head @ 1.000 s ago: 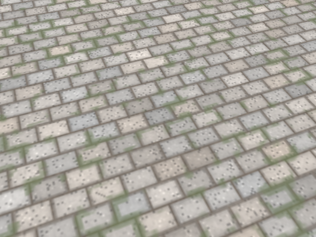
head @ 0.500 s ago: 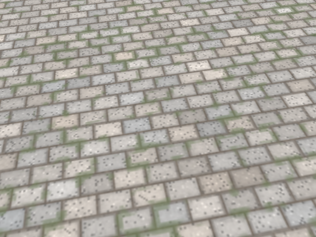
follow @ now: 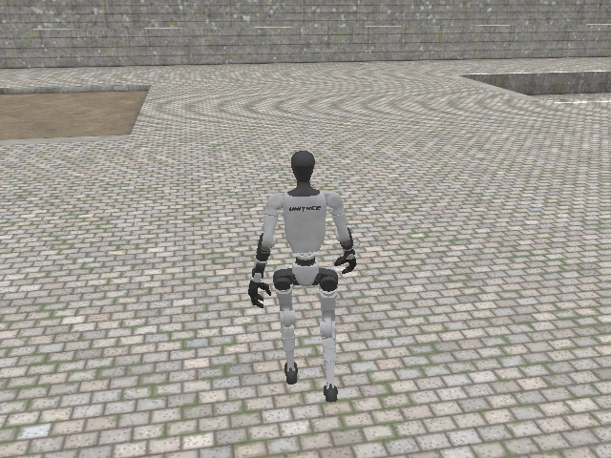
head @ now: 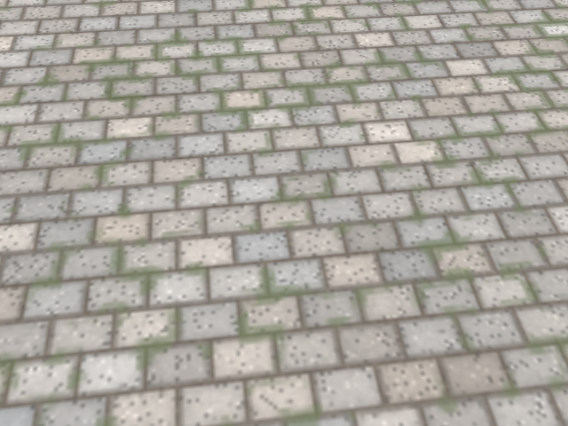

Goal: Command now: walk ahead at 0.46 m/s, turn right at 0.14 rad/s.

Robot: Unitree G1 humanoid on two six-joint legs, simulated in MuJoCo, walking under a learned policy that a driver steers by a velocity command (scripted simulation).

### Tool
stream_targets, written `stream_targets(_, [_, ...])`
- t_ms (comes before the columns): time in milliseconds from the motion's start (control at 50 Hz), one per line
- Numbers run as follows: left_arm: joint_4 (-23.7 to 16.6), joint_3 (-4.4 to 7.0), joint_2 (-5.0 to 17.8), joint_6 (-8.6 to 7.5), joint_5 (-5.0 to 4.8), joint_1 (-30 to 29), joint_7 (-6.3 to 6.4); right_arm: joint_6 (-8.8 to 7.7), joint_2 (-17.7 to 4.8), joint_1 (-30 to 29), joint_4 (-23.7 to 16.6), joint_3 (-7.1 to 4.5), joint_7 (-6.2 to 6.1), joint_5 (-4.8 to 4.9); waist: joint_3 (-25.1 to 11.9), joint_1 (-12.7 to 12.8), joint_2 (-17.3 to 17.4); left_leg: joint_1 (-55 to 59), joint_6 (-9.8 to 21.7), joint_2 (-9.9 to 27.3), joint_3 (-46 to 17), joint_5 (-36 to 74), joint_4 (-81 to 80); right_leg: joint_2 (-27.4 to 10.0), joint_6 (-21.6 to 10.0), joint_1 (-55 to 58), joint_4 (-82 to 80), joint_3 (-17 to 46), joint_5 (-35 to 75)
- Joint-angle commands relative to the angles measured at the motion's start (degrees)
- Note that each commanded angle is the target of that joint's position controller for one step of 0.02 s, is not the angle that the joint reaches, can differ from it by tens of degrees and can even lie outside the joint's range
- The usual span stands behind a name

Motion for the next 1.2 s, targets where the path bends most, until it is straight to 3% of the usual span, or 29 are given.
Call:
stream_targets(20, [-5.4, 1.43, 6.4, -1.04, 0.00, -3.0, -0.37, -0.18, -7.9, 12.4, 1.8, -2.38, -0.79, 1.00, -3.1, -6.0, 5.4, 22.7, 7.1, 20.5, -27.6, -15.7, -21.2, -3.3, -2.6, -27.3, 18.2, 3.6, 5.5])
stream_targets(40, [-4.7, 1.45, 5.5, -0.69, 0.13, -3.1, -0.65, -0.69, -6.0, 10.3, 1.7, -1.80, -0.85, 1.02, -1.1, -4.5, 5.6, 18.8, 5.2, 17.7, -21.7, -10.3, -22.7, -4.4, -2.3, -25.4, 15.8, 3.1, 7.6])
stream_targets(60, [-4.0, 1.46, 5.1, 0.01, 1.03, -2.2, -1.01, -1.22, -4.6, 9.9, 2.3, -1.33, -1.09, 1.23, -0.1, -3.3, 6.7, 16.2, 3.9, 15.7, -17.2, -5.5, -23.8, -5.1, -1.6, -23.7, 14.5, 2.9, 8.9])
stream_targets(120, [-3.8, 1.59, 3.9, 1.40, 1.32, -3.1, -1.98, -2.83, -4.9, 11.9, 3.9, -1.36, -1.20, 1.48, 0.4, -2.1, 5.5, 15.3, 3.7, 14.4, -9.8, 4.9, -25.5, -4.9, -0.3, -24.7, 14.6, 2.2, 12.8])
stream_targets(260, [-8.5, 0.90, 2.0, 1.58, 1.23, -17.4, -2.78, -3.27, -4.1, 16.2, 6.8, -0.98, -1.55, 1.59, 3.5, -3.8, 4.0, 18.3, 2.7, 12.2, 1.5, 18.4, -25.6, -4.3, 1.3, -31.8, 0.9, -1.9, 25.7])
stream_targets(360, [-12.0, -0.15, 1.2, 1.32, 1.54, -25.3, -3.34, -2.64, -5.4, 20.9, 9.5, -1.04, -2.69, 1.45, 3.9, -5.7, 3.9, 26.3, 1.6, 14.2, 5.8, 33.0, -21.8, -2.1, -1.6, -28.6, -12.0, -8.2, 25.0])
stream_targets(420, [-11.2, 0.52, 3.0, 1.52, 1.77, -20.6, -2.75, -1.74, -7.9, 20.2, 9.8, -1.57, -3.53, 1.12, -0.4, -2.7, 6.5, 31.1, 0.6, 15.3, 8.3, 57.9, -10.1, 2.9, -5.4, -20.7, -13.5, -11.2, 16.5])
stream_targets(440, [-10.0, 1.08, 4.2, 1.42, 1.84, -16.0, -2.51, -1.14, -8.9, 19.6, 9.6, -1.90, -3.66, 0.86, -3.1, -0.5, 7.0, 31.0, 0.8, 15.7, 8.7, 61.7, -2.3, 4.6, -7.0, -15.7, -14.1, -11.2, 13.4])
stream_targets(460, [-8.1, 1.99, 5.9, 1.03, 1.99, -9.8, -2.19, -0.63, -9.7, 19.3, 9.2, -2.17, -3.53, 0.75, -6.8, 2.1, 6.8, 28.4, 1.2, 15.8, 8.5, 57.4, 8.0, 5.8, -8.7, -7.8, -16.8, -9.8, 11.7])
stream_targets(480, [-5.7, 3.40, 8.9, 0.68, 2.63, -1.3, -1.46, -0.52, -9.9, 17.8, 8.0, -2.27, -3.11, 1.03, -11.0, 6.6, 3.4, 18.8, 0.2, 14.1, 9.3, 43.2, 23.5, 2.9, -11.5, 5.4, -21.8, -3.7, 10.6])
stream_targets(500, [-6.1, 5.35, 15.7, 1.06, 2.84, -0.9, -0.52, -0.96, -2.9, 20.8, 4.7, -0.93, -1.80, 1.76, -16.0, 2.7, -9.8, -6.4, -2.9, 4.5, 8.3, -6.9, 45.5, -14.9, -19.9, 24.5, -22.2, 23.8, 10.5])
stream_targets(520, [-6.8, 5.65, 16.5, 1.73, 0.61, -1.1, -0.65, -1.76, -6.7, 14.9, 2.1, -1.75, -1.28, 1.50, -19.2, 4.0, -5.9, -17.7, -3.3, -1.8, -4.7, -19.6, 55.0, -19.4, -24.2, 27.5, -31.6, 43.8, 10.0])
stream_targets(540, [-6.6, 5.26, 14.7, 1.93, 0.18, -4.4, -0.18, -2.62, -6.7, 10.3, 0.5, -1.56, -0.96, 1.51, -10.3, 3.0, -1.5, -22.9, -2.8, 2.8, -8.1, -13.0, 52.3, -18.4, -21.8, 21.4, -33.9, 34.5, 11.5])
stream_targets(580, [-6.8, 3.93, 9.3, 1.40, 0.14, -9.5, 0.17, -2.95, -6.4, 11.1, 1.1, -1.45, -1.09, 1.40, -1.6, -2.2, 4.4, -16.8, -3.3, 6.6, -7.3, -7.5, 41.6, -13.5, -16.5, 6.4, -36.0, 23.4, 22.5])
stream_targets(600, [-6.8, 3.44, 8.0, 0.93, -0.18, -10.9, 0.38, -1.82, -6.0, 12.2, 1.1, -1.33, -1.11, 0.35, -1.1, -4.0, 4.1, -13.0, -4.4, 7.3, -7.4, -7.4, 38.6, -10.9, -15.4, 1.9, -36.6, 19.5, 27.2])
stream_targets(640, [-6.8, 3.21, 8.1, -0.37, -0.35, -10.4, 0.20, 0.33, -4.9, 13.2, 0.9, -1.10, -0.71, -0.59, -2.3, -5.3, 2.7, -9.8, -6.0, 7.4, -6.5, -7.5, 34.6, -8.1, -14.8, -1.3, -36.8, 15.5, 33.7])
stream_targets(700, [-6.2, 3.73, 10.2, -0.99, -0.34, -7.5, 0.10, 1.42, -4.2, 8.0, -1.5, -0.83, -0.33, -0.46, -1.2, -4.3, 0.6, -12.1, -7.7, 7.5, -4.9, -2.1, 26.8, -5.6, -13.4, -3.0, -37.7, 13.5, 34.4])
stream_targets(760, [-5.8, 3.80, 10.2, -0.68, -0.40, -4.0, 0.08, 1.47, -4.3, 0.5, -4.1, -0.59, -0.10, -0.13, -0.3, -1.3, -1.5, -14.8, -8.2, 6.8, -4.6, 5.0, 17.4, -4.3, -11.0, -0.5, -37.1, 14.1, 33.2])
stream_targets(880, [-5.8, 4.07, 11.2, -0.20, 0.53, 0.7, 0.73, 0.41, -5.1, -8.9, -8.0, 0.11, 0.33, 0.76, -0.7, 2.4, -3.1, -14.3, -7.0, 3.3, -5.0, 7.8, 5.0, -5.9, -9.7, 7.3, -32.1, 18.0, 38.4])
stream_targets(920, [-6.8, 4.29, 12.2, -0.27, 0.78, -1.2, 1.17, -0.13, -6.4, -6.6, -8.0, -0.16, 0.20, 0.97, -1.0, 0.4, -3.8, -8.0, -5.7, 2.4, -6.1, 5.3, 0.5, -6.8, -8.1, 6.8, -29.8, 20.0, 39.5])
stream_targets(960, [-8.0, 4.50, 13.4, -0.68, 0.88, -4.9, 0.95, -0.84, -9.0, 3.6, -5.1, -1.23, -0.59, 1.12, -4.6, -4.6, -3.4, 7.2, -3.7, -0.3, -5.4, 1.2, -3.2, -5.1, -5.7, 3.0, -21.6, 20.0, 46.3])
stream_targets(980, [-8.1, 4.21, 12.5, -1.18, 0.34, -5.5, 0.38, -1.67, -11.0, 11.4, -3.4, -2.03, -1.31, 0.60, -9.1, -8.8, 0.1, 18.7, -1.9, 2.5, -7.4, 1.6, -6.5, -1.2, -4.3, -1.0, -10.3, 16.9, 43.7])
stream_targets(1000, [-10.0, 2.72, 7.3, -1.73, -0.22, -4.3, 0.05, -1.91, -15.4, 20.9, -3.3, -2.99, -2.40, -0.73, -18.5, -11.4, 7.2, 31.8, 0.8, 17.4, -22.1, -12.0, -8.2, 2.3, -3.1, -7.8, 6.3, 11.7, 25.1])
stream_targets(1020, [-11.8, 2.20, 4.6, -1.39, -1.48, 2.8, 0.00, -0.94, -19.4, 17.7, -3.6, -4.01, -2.40, -0.97, -21.6, -5.5, 21.6, 39.2, 7.1, 28.3, -49.4, -16.1, -16.9, 9.8, -1.7, -24.5, 18.1, 6.1, -8.3])
stream_targets(1040, [-9.2, 2.65, 9.5, -0.17, 0.51, 0.9, 0.64, -0.25, -13.3, 13.5, -4.4, -3.24, -2.07, -0.15, -13.4, -4.8, 9.4, 32.0, 6.8, 26.1, -46.9, -23.3, -17.0, 3.6, -2.1, -29.1, 22.9, 6.4, -3.3])
stream_targets(1060, [-9.4, 2.87, 9.9, 0.11, 0.91, -3.3, 0.03, -0.20, -8.6, 10.3, -5.0, -2.09, -1.86, 0.40, -7.0, -4.8, 3.7, 24.7, 5.5, 22.9, -36.6, -19.7, -17.5, 1.7, -1.8, -28.4, 21.6, 5.6, 2.6])
stream_targets(1080, [-9.8, 2.69, 8.7, 0.30, 0.88, -5.1, -0.45, -0.29, -6.7, 8.9, -4.6, -1.55, -1.66, 0.29, -4.0, -4.0, 2.8, 20.1, 4.4, 20.1, -28.5, -10.7, -18.6, 0.0, -1.3, -26.9, 19.5, 4.9, 5.4])
stream_targets(1120, [-10.0, 2.54, 7.6, 1.53, 1.83, -5.6, -1.57, -1.04, -6.0, 10.2, -3.0, -1.30, -1.74, 0.70, -2.3, -3.2, 7.1, 15.9, 3.0, 16.4, -18.2, -0.1, -20.1, -1.9, -0.2, -24.8, 17.4, 3.8, 7.1])
stream_targets(1200, [-12.5, 2.04, 6.1, 2.75, 1.80, -10.6, -2.77, -2.76, -6.8, 13.1, -1.1, -1.88, -1.05, 1.60, -1.8, -3.0, 6.9, 16.6, 4.3, 16.7, -10.1, 10.6, -22.4, -3.0, 0.8, -29.2, 16.3, 2.8, 11.7])
Velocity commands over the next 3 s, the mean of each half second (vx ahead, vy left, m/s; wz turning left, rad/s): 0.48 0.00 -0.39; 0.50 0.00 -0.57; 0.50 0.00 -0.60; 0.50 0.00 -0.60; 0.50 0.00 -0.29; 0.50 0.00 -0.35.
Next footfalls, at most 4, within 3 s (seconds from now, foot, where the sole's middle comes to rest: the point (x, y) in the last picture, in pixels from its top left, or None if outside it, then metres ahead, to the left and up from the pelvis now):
0.48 right None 0.39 -0.10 -0.76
0.98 left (330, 315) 0.74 -0.06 -0.76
1.52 right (461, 305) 0.80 -0.40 -0.76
2.04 left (511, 220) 1.10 -0.59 -0.76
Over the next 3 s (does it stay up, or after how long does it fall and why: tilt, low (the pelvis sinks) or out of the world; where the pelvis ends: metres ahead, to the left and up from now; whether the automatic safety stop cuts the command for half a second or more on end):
stays up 1.05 -0.95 0.01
